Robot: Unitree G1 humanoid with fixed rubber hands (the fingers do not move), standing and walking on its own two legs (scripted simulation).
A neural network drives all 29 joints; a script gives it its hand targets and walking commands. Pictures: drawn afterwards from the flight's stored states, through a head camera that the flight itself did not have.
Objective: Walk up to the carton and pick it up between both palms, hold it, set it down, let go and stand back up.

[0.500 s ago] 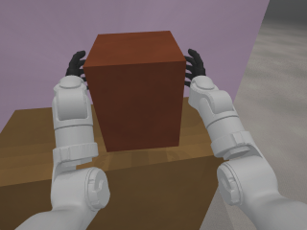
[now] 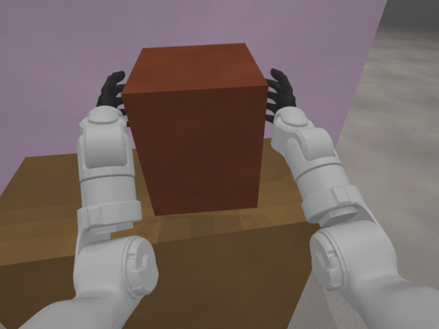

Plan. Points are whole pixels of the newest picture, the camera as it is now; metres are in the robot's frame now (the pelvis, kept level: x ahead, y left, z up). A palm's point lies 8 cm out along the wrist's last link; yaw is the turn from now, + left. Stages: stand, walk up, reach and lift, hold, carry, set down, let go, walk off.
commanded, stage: hold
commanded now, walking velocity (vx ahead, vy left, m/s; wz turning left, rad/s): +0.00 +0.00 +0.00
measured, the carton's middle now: (200, 128) +0.42 +0.00 +0.22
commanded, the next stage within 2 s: set down in 0.06 s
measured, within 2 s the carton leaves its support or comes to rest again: neither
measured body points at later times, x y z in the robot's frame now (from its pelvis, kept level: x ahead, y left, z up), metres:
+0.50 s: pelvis +0.01 +0.00 +0.00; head -0.08 +0.04 +0.44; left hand +0.39 +0.17 +0.28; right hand +0.39 -0.13 +0.28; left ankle +0.06 +0.11 -0.75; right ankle +0.00 -0.08 -0.75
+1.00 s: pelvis +0.02 +0.02 +0.00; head -0.03 +0.06 +0.45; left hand +0.42 +0.15 +0.21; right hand +0.40 -0.14 +0.23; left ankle +0.06 +0.11 -0.75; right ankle +0.00 -0.08 -0.75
